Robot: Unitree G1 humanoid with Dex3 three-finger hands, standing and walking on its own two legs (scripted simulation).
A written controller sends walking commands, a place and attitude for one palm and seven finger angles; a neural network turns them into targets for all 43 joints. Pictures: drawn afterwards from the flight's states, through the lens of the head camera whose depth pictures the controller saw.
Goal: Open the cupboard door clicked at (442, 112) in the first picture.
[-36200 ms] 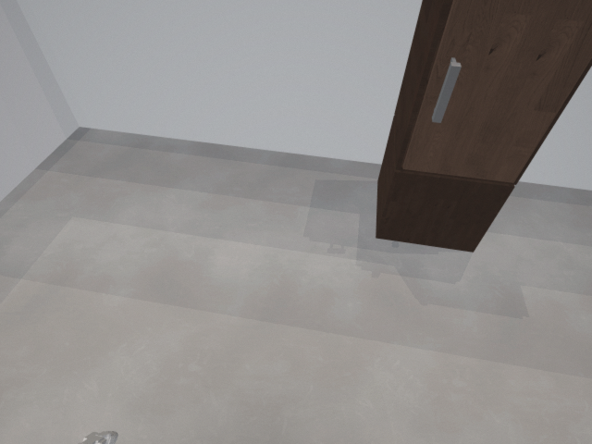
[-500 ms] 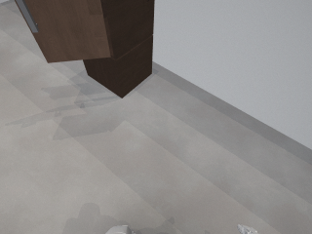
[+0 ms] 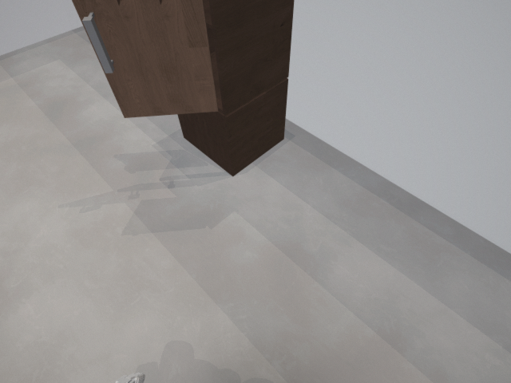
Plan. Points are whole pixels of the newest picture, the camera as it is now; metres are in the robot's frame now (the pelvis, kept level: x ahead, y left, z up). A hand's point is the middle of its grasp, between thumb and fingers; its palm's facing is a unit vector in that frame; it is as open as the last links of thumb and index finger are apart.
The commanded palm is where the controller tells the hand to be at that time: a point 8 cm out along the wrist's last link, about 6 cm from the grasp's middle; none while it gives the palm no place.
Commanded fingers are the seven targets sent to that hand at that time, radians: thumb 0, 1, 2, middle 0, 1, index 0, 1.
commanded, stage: take the last steps up to it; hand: left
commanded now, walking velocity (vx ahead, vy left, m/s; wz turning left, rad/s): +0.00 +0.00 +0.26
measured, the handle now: (100, 43) +1.05 +0.55 -0.02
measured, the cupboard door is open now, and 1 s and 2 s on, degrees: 50 50 50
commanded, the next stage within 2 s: come to a stop and stand still in 1.54 s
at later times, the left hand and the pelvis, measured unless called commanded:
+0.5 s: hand out of the picture -0.05 +0.24 -0.18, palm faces +0.24 -0.95 -0.19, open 7.4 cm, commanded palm none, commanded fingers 0.00 0.90 0.90 -0.20 -0.30 -0.20 -0.30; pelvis +0.06 +0.07 -0.01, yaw +9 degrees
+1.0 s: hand (132, 259) +0.37 +0.30 -0.16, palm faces +0.09 -0.98 -0.18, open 7.4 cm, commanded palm none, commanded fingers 0.00 0.90 0.90 -0.20 -0.30 -0.20 -0.30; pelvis +0.25 +0.12 -0.01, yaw +9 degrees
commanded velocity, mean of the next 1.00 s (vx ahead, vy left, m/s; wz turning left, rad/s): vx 0.29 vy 0.11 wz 0.06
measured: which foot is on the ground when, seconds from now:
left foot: up 0.00-0.42, down 0.44-1.00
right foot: down 0.00-0.44, up 0.46-0.98, down 1.00-1.00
